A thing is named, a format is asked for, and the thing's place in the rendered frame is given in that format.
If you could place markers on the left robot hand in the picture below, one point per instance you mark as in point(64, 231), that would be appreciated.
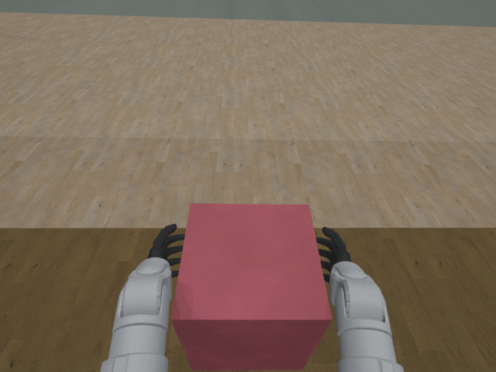
point(161, 243)

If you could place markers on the left robot forearm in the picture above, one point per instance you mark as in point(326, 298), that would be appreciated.
point(141, 320)

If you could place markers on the right robot forearm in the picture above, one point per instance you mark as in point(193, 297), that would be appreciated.
point(362, 323)

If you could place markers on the carton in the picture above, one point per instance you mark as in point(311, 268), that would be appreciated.
point(250, 290)

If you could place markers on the right robot hand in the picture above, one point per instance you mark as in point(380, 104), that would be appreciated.
point(338, 248)

